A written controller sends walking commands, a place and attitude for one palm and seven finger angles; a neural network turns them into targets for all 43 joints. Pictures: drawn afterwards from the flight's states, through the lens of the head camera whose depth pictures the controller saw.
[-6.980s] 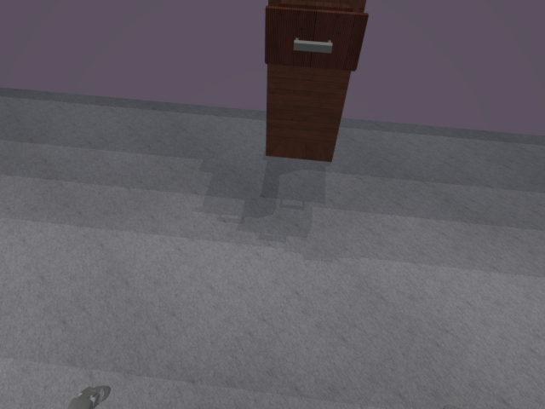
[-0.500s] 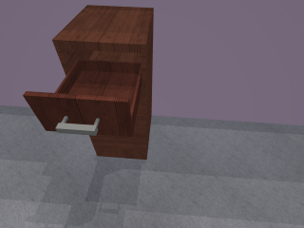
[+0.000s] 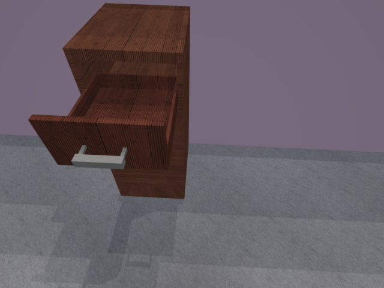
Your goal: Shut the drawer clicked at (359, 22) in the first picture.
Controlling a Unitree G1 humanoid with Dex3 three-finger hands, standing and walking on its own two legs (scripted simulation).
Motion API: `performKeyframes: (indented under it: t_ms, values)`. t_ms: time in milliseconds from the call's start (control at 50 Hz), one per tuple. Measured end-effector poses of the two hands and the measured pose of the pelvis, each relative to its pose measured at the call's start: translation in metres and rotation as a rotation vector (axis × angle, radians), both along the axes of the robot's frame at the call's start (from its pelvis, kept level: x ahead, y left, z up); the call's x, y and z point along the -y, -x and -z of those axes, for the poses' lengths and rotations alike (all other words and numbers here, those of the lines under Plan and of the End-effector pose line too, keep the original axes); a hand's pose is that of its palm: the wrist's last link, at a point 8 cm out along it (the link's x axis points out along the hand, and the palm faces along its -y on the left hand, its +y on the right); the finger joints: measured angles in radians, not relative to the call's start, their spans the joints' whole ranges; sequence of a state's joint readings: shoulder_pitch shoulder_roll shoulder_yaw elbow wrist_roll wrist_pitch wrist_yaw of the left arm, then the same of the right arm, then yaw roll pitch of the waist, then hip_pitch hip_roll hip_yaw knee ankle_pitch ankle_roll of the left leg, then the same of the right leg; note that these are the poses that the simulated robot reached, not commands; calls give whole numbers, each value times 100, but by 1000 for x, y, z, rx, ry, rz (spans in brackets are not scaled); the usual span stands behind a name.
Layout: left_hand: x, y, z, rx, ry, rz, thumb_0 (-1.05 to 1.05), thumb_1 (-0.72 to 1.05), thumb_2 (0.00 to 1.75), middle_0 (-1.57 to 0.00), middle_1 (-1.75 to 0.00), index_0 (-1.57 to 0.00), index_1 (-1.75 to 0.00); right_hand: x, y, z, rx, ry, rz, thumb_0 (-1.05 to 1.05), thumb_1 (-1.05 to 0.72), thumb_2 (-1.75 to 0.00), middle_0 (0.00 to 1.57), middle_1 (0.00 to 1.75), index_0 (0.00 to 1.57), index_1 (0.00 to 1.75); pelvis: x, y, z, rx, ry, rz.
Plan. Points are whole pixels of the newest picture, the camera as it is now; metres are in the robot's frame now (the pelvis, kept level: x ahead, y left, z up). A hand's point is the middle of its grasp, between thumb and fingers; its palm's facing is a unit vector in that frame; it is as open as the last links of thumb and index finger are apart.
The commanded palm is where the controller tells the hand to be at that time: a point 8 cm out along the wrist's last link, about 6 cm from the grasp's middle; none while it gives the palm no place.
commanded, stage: come to a stop and stand still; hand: left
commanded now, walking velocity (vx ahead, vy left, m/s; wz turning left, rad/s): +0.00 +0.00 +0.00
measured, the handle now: (101, 155) +0.42 +0.27 +0.00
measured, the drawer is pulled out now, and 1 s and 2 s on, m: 0.29 0.29 0.29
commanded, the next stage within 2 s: look again from close up in 0.82 s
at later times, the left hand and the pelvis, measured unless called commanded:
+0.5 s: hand out of the picture +0.04 +0.19 -0.17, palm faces +0.05 -0.98 -0.20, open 7.4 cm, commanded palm none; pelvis +0.04 +0.02 +0.00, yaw +0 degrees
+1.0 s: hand out of the picture +0.10 +0.24 -0.17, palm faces +0.02 -0.96 -0.30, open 7.4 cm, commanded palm none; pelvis +0.04 +0.02 +0.00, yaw +1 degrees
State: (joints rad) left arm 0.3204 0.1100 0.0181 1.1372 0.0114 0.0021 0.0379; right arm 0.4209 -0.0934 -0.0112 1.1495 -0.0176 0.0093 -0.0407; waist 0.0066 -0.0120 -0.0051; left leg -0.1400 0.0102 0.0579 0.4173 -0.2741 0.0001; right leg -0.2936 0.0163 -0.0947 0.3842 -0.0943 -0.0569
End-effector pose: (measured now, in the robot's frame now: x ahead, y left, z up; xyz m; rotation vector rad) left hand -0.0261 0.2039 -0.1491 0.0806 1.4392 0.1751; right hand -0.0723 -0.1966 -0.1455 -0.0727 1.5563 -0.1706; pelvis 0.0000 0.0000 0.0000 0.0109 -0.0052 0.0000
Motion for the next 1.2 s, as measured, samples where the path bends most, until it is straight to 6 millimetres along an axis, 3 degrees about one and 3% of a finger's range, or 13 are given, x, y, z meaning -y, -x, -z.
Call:
performKeyframes:
  t_ms: [260, 580, 940, 1200]
  values:
    - [-18, -21, -3, -3, -18, 14, 0, 91, 90, -20, -30, -19, -30, -8, -41, 1, 54, 2, -18, 0, -91, -90, 20, 30, 20, 30, -12, -18, -1, -7, 6, 0]
    - [-42, -73, -7, 64, -56, 42, 0, 91, 90, -20, -30, -20, -30, 12, -114, -2, 162, 67, -76, 0, -91, -90, 20, 30, 20, 30, -18, -42, -2, 6, 15, -5]
    - [-74, -115, -17, 146, -122, 80, 0, 91, 90, -20, -30, -20, -30, 41, -147, -10, 202, 126, -123, 0, -91, -90, 20, 30, 20, 30, -18, -47, -3, 16, 16, -13]
    - [-97, -132, -31, 266, -195, 119, 1, 91, 90, -20, -30, -20, -30, 60, -185, -14, 386, 173, -152, 1, -91, -90, 20, 30, 20, 30, -22, -39, 7, 37, 14, -13]
